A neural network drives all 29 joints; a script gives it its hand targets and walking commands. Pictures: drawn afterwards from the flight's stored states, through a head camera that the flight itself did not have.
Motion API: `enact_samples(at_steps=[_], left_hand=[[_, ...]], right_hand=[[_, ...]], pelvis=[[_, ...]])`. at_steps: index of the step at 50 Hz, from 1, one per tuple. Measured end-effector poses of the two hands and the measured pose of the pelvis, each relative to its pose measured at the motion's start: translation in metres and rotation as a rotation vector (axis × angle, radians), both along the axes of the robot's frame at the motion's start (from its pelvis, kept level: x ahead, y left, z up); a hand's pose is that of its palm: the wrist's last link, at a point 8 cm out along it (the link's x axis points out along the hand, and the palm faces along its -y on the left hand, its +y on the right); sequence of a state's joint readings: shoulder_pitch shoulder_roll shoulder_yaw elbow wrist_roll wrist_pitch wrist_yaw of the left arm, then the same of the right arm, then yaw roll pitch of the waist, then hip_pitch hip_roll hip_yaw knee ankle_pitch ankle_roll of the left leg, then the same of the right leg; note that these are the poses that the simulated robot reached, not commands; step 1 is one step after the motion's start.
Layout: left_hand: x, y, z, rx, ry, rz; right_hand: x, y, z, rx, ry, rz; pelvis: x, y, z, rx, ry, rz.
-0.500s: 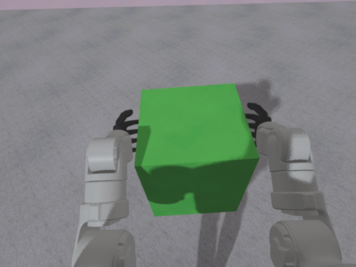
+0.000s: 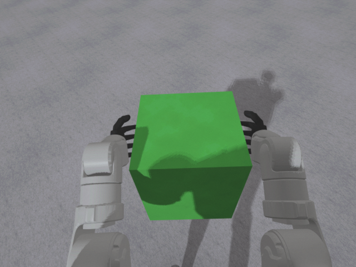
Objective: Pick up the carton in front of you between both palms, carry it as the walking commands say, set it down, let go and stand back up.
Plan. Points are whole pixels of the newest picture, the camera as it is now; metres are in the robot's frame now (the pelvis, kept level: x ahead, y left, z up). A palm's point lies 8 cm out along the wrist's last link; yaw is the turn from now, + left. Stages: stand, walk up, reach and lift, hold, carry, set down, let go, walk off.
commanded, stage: carry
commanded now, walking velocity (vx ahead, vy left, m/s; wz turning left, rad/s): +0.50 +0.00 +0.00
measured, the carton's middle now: (188, 159) +0.36 +0.01 +0.04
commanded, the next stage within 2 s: none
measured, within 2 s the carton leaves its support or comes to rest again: neither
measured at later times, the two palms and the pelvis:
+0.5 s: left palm (151, 82) +0.58 +0.11 +0.11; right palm (257, 79) +0.59 -0.19 +0.11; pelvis +0.30 -0.04 +0.02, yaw +2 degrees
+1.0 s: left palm (147, 44) +0.86 +0.16 +0.09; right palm (228, 40) +0.85 -0.14 +0.09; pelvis +0.59 +0.01 +0.02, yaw -1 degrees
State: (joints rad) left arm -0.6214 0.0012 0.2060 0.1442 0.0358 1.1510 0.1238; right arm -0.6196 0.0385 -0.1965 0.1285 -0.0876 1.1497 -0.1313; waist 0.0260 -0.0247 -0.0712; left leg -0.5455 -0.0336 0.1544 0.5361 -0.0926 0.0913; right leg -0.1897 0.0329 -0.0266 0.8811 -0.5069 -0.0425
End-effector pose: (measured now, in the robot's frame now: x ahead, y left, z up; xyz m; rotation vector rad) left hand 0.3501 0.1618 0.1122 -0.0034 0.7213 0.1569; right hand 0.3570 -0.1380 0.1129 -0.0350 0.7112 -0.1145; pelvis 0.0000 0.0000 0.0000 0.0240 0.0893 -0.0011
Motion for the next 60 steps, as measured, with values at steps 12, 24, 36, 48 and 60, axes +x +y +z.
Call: enact_samples(at_steps=[12,24,36,48,60], left_hand=[[0.120,-0.019,0.003,-0.035,0.038,-0.056],[0.223,-0.049,0.003,-0.052,-0.052,0.058],[0.318,-0.046,0.014,-0.011,-0.006,0.056],[0.486,-0.007,-0.020,-0.057,0.010,0.015],[0.619,-0.017,0.004,-0.050,-0.010,-0.019]], right_hand=[[0.100,-0.018,0.009,0.011,0.037,-0.095],[0.223,-0.049,0.000,0.097,-0.049,-0.072],[0.325,-0.046,0.006,0.082,-0.003,-0.027],[0.481,-0.007,-0.014,0.024,0.009,-0.056],[0.605,-0.017,0.009,0.038,-0.011,-0.094]], pelvis=[[0.119,0.006,0.033,-0.049,0.011,-0.007],[0.288,-0.038,0.015,-0.049,-0.011,0.026],[0.416,-0.042,0.036,-0.006,-0.018,0.032],[0.576,0.002,0.010,-0.008,-0.030,-0.009],[0.706,0.001,0.037,-0.037,-0.012,-0.007]])
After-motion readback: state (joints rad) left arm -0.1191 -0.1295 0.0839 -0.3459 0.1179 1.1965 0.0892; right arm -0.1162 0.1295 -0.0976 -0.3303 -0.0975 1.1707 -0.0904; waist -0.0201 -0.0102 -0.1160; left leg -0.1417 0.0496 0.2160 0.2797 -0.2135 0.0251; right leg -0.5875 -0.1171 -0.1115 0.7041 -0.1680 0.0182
